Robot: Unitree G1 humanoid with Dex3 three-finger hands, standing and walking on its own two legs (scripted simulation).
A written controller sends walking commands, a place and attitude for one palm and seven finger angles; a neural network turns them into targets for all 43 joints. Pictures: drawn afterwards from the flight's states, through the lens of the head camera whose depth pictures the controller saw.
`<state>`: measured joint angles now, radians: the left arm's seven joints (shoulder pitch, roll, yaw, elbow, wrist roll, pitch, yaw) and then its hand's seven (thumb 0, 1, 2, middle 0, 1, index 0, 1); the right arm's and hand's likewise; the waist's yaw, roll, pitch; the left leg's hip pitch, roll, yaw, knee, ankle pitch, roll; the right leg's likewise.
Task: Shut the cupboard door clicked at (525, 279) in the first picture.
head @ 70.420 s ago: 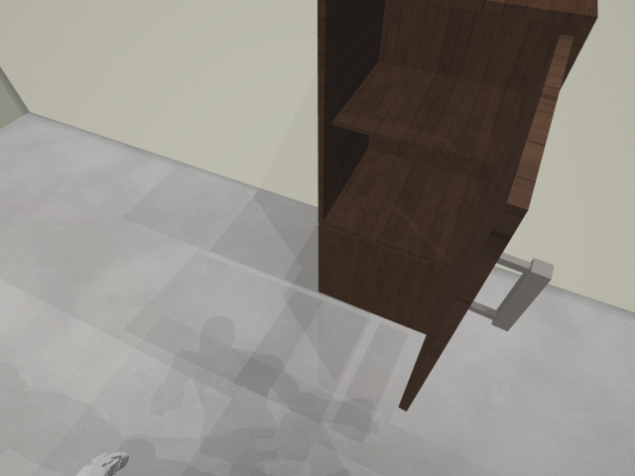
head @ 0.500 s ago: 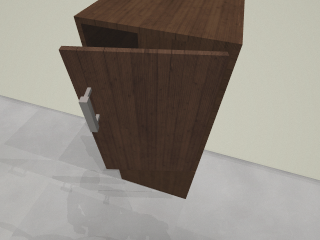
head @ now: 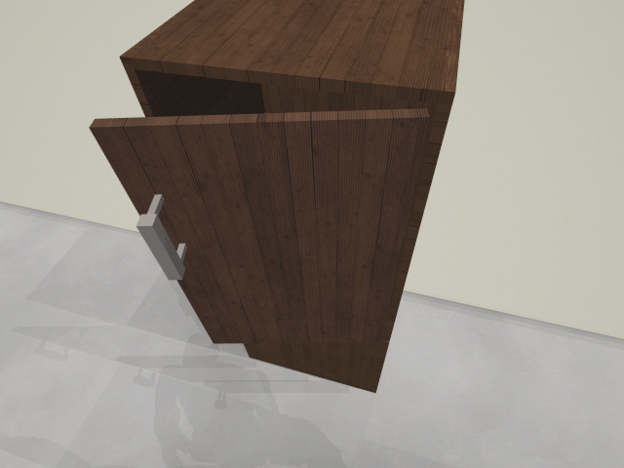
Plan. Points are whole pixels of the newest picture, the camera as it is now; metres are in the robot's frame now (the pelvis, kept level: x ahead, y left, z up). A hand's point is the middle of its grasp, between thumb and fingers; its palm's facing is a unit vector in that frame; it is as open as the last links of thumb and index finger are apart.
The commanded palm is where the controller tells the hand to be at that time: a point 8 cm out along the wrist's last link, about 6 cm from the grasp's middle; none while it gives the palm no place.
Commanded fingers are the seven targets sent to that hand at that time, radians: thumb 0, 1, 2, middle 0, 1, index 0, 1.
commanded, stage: come to a stop and stand still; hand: left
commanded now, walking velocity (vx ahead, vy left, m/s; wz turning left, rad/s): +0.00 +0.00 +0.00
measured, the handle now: (167, 238) +0.40 +0.24 +0.06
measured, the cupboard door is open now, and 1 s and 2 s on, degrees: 16 16 16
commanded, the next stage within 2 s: look again from close up in 0.50 s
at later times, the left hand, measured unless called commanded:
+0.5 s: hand out of the picture +0.02 +0.16 -0.17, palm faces +0.02 -0.98 -0.22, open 7.3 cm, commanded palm none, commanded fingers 0.00 0.90 0.90 -0.20 -0.30 -0.20 -0.30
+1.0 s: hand out of the picture +0.01 +0.15 -0.17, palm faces +0.04 -0.98 -0.19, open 7.3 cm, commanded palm none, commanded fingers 0.00 0.90 0.90 -0.20 -0.30 -0.20 -0.30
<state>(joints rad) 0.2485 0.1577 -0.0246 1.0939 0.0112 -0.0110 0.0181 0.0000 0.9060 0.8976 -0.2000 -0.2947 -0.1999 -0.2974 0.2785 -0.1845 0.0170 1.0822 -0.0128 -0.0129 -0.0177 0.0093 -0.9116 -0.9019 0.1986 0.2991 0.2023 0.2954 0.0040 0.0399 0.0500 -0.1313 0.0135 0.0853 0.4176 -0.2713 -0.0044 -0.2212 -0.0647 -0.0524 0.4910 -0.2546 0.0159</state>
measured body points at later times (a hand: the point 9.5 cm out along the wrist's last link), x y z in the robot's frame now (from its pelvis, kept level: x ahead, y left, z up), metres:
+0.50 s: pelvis +0.02 -0.02 +0.00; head +0.04 -0.03 +0.45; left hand +0.02 +0.21 -0.15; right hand +0.01 -0.23 -0.17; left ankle -0.03 +0.12 -0.74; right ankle +0.00 -0.13 -0.74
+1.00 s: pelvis +0.02 -0.02 +0.00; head +0.04 -0.02 +0.45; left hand +0.01 +0.20 -0.16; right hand +0.01 -0.23 -0.16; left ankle -0.03 +0.12 -0.74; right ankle +0.00 -0.13 -0.74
